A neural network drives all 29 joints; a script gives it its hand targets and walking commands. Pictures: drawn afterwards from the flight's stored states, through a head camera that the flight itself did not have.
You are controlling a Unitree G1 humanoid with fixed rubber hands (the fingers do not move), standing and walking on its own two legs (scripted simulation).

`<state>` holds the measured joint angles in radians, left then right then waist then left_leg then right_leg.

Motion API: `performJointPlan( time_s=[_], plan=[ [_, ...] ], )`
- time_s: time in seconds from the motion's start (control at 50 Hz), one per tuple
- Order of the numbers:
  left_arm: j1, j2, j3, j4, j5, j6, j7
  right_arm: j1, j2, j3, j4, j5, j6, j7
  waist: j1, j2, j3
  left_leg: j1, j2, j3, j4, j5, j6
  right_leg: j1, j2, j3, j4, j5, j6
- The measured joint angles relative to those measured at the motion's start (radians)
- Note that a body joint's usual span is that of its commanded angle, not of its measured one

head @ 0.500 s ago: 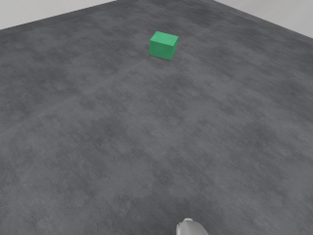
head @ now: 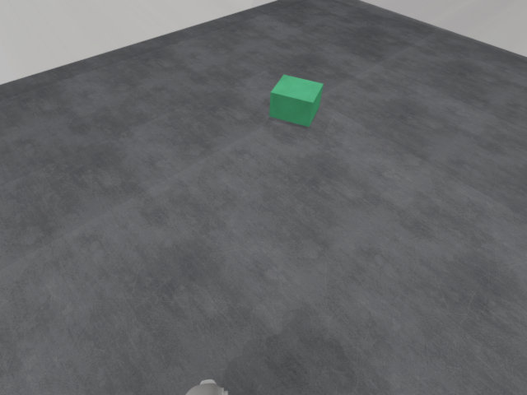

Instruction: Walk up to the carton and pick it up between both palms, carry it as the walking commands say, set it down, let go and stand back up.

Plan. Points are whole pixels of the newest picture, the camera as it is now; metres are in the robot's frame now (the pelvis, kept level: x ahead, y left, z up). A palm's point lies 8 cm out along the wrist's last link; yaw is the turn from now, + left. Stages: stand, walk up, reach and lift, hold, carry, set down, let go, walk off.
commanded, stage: walk up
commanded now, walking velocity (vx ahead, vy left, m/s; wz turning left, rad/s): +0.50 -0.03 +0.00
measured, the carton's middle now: (296, 100) +1.89 -0.18 -0.68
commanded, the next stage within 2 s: none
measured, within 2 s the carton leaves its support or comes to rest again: neither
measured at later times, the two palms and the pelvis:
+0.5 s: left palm (165, 267) +0.38 +0.22 -0.13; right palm out of the picture +0.13 -0.20 -0.11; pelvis +0.24 +0.00 +0.01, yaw -1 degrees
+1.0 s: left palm (175, 246) +0.46 +0.22 -0.17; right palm (365, 190) +0.61 -0.23 -0.12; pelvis +0.49 -0.01 -0.01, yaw -1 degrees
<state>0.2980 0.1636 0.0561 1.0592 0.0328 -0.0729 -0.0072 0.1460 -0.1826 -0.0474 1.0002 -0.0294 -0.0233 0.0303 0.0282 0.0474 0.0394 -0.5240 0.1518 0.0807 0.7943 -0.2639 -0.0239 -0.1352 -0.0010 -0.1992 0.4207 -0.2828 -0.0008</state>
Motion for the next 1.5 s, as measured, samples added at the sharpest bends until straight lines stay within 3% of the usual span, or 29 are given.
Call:
performJointPlan(
  time_s=[0.06, 0.08, 0.14, 0.2, 0.26, 0.34, 0.42, 0.54, 0.58, 0.62, 0.66, 0.72, 0.78, 0.84, 0.96, 0.98, 1.04, 1.1, 1.16, 1.24, 1.32, 1.42, 1.46, 1.5],
  plan=[
    [0.052, 0.017, -0.002, 0.037, 0.001, 0.015, -0.005, -0.037, 0.016, 0.004, -0.018, -0.002, -0.010, 0.005, 0.005, -0.024, -0.014, 0.067, -0.014, 0.038, -0.153, 0.005, 0.005, 0.052, -0.010, -0.003, 0.027, -0.066, 0.024],
    [0.066, 0.023, -0.004, 0.048, 0.000, 0.021, -0.007, -0.044, 0.023, 0.003, -0.022, -0.004, -0.021, 0.003, 0.007, -0.043, -0.017, 0.087, -0.027, 0.050, -0.164, 0.049, 0.026, 0.052, -0.028, 0.007, 0.075, -0.106, 0.029],
    [0.065, 0.031, 0.000, 0.074, -0.006, 0.045, -0.014, -0.042, 0.042, 0.003, -0.037, -0.009, -0.049, -0.010, 0.008, -0.091, -0.011, 0.119, -0.057, 0.092, -0.100, -0.005, 0.078, -0.063, -0.060, 0.102, 0.424, -0.172, 0.006],
    [0.017, 0.036, 0.005, 0.066, -0.005, 0.048, -0.017, 0.007, 0.049, 0.012, -0.023, -0.009, -0.053, -0.020, -0.001, -0.113, -0.005, 0.193, -0.087, 0.107, -0.161, -0.027, 0.078, -0.203, -0.074, 0.149, 0.684, -0.083, -0.005],
    [-0.043, 0.039, 0.011, 0.033, -0.003, 0.051, -0.023, 0.068, 0.056, 0.009, 0.015, -0.003, -0.051, -0.028, -0.012, -0.119, -0.001, 0.268, -0.104, 0.114, -0.251, -0.021, 0.078, -0.325, -0.097, 0.159, 0.753, -0.004, 0.014],
    [-0.120, 0.048, 0.013, -0.016, 0.002, 0.065, -0.032, 0.157, 0.061, 0.006, 0.066, 0.006, -0.050, -0.037, -0.040, -0.113, 0.013, 0.361, -0.101, 0.112, -0.337, -0.029, 0.062, -0.433, -0.119, 0.163, 0.686, 0.068, 0.038],
    [-0.191, 0.054, 0.003, -0.051, -0.003, 0.083, -0.049, 0.246, 0.063, 0.000, 0.099, 0.004, -0.044, -0.038, -0.075, -0.100, 0.032, 0.457, -0.091, 0.113, -0.416, -0.044, 0.036, -0.450, -0.131, 0.139, 0.451, 0.152, 0.048],
    [-0.261, 0.050, -0.010, -0.087, -0.014, 0.074, -0.063, 0.347, 0.050, -0.008, 0.128, 0.005, -0.028, -0.035, -0.124, -0.075, 0.034, 0.558, -0.071, 0.121, -0.462, -0.113, -0.019, -0.386, -0.100, 0.072, 0.157, 0.164, 0.026],
    [-0.265, 0.047, -0.011, -0.099, -0.008, 0.048, -0.057, 0.382, 0.043, -0.002, 0.131, 0.007, -0.028, -0.032, -0.133, -0.071, 0.015, 0.527, -0.054, 0.112, -0.348, -0.189, -0.032, -0.336, -0.087, 0.047, 0.093, 0.168, -0.004],
    [-0.264, 0.031, -0.001, -0.112, 0.004, 0.014, -0.036, 0.353, 0.028, 0.013, 0.139, 0.014, -0.016, -0.027, -0.116, -0.050, 0.022, 0.393, -0.033, 0.047, -0.026, -0.240, -0.004, -0.366, -0.065, 0.049, 0.176, 0.151, -0.038],
    [-0.239, 0.014, -0.006, -0.111, 0.008, -0.003, -0.021, 0.293, 0.008, 0.017, 0.125, 0.014, -0.015, -0.023, -0.105, -0.026, 0.040, 0.261, -0.041, -0.032, 0.256, -0.210, 0.025, -0.344, -0.037, 0.050, 0.199, 0.101, -0.043],
    [-0.191, -0.018, -0.009, -0.080, 0.002, 0.002, -0.011, 0.204, -0.010, 0.012, 0.089, 0.007, -0.029, -0.024, -0.091, 0.005, 0.047, 0.111, -0.032, -0.070, 0.418, -0.111, 0.036, -0.263, -0.009, 0.037, 0.155, 0.076, -0.036],
    [-0.134, -0.035, 0.004, -0.058, -0.004, -0.002, 0.013, 0.125, -0.011, 0.001, 0.049, 0.000, -0.027, -0.023, -0.058, 0.012, 0.037, 0.018, -0.017, -0.053, 0.368, -0.061, 0.018, -0.179, 0.004, 0.032, 0.100, 0.061, -0.032],
    [-0.080, -0.018, 0.003, -0.037, -0.001, -0.004, 0.004, 0.060, -0.010, -0.004, 0.021, -0.001, -0.013, -0.017, -0.024, 0.009, 0.020, -0.022, -0.004, -0.021, 0.210, -0.029, 0.005, -0.104, 0.001, 0.025, 0.059, 0.037, -0.020],
    [0.031, 0.024, 0.002, 0.029, 0.006, 0.023, -0.008, -0.027, 0.013, 0.002, -0.016, -0.001, -0.011, 0.003, -0.005, -0.025, -0.018, 0.072, -0.012, 0.042, -0.146, 0.004, 0.011, 0.020, -0.014, 0.007, 0.065, -0.070, 0.022],
    [0.046, 0.031, 0.000, 0.041, 0.005, 0.030, -0.010, -0.031, 0.020, 0.000, -0.021, -0.004, -0.021, 0.001, -0.005, -0.044, -0.023, 0.089, -0.025, 0.053, -0.148, 0.051, 0.033, 0.020, -0.031, 0.017, 0.110, -0.109, 0.025],
    [0.050, 0.039, 0.003, 0.065, 0.001, 0.056, -0.017, -0.022, 0.037, 0.002, -0.037, -0.009, -0.047, -0.012, -0.006, -0.090, -0.028, 0.123, -0.057, 0.095, -0.097, -0.015, 0.076, -0.090, -0.059, 0.112, 0.436, -0.177, 0.003],
    [0.006, 0.041, 0.008, 0.053, 0.001, 0.057, -0.021, 0.029, 0.045, 0.010, -0.017, -0.008, -0.054, -0.021, -0.013, -0.108, -0.021, 0.200, -0.087, 0.112, -0.169, -0.031, 0.077, -0.224, -0.072, 0.151, 0.684, -0.077, 0.000],
    [-0.052, 0.042, 0.012, 0.017, 0.001, 0.057, -0.027, 0.093, 0.053, 0.009, 0.024, -0.002, -0.053, -0.029, -0.021, -0.112, -0.014, 0.276, -0.102, 0.115, -0.264, -0.021, 0.074, -0.340, -0.091, 0.157, 0.749, 0.004, 0.020],
    [-0.125, 0.049, 0.014, -0.032, 0.005, 0.068, -0.035, 0.179, 0.063, 0.008, 0.078, 0.007, -0.052, -0.037, -0.048, -0.109, 0.006, 0.370, -0.101, 0.111, -0.356, -0.026, 0.058, -0.441, -0.113, 0.161, 0.677, 0.077, 0.044],
    [-0.189, 0.054, 0.004, -0.063, -0.001, 0.083, -0.051, 0.260, 0.066, 0.002, 0.108, 0.005, -0.045, -0.037, -0.083, -0.101, 0.025, 0.466, -0.092, 0.112, -0.435, -0.042, 0.030, -0.460, -0.125, 0.148, 0.452, 0.157, 0.054],
    [-0.248, 0.048, -0.007, -0.089, -0.012, 0.080, -0.066, 0.338, 0.055, -0.007, 0.127, 0.004, -0.034, -0.038, -0.125, -0.080, 0.033, 0.561, -0.072, 0.124, -0.478, -0.100, -0.017, -0.416, -0.107, 0.090, 0.194, 0.177, 0.037],
    [-0.260, 0.043, -0.009, -0.098, -0.010, 0.061, -0.061, 0.368, 0.046, -0.004, 0.135, 0.008, -0.035, -0.035, -0.134, -0.067, 0.023, 0.562, -0.053, 0.120, -0.417, -0.163, -0.039, -0.371, -0.091, 0.053, 0.127, 0.166, 0.017],
    [-0.264, 0.033, 0.001, -0.111, 0.001, 0.024, -0.045, 0.372, 0.037, 0.009, 0.145, 0.013, -0.026, -0.030, -0.123, -0.058, 0.013, 0.460, -0.026, 0.082, -0.153, -0.226, -0.016, -0.372, -0.077, 0.043, 0.163, 0.179, -0.037]
  ],
)
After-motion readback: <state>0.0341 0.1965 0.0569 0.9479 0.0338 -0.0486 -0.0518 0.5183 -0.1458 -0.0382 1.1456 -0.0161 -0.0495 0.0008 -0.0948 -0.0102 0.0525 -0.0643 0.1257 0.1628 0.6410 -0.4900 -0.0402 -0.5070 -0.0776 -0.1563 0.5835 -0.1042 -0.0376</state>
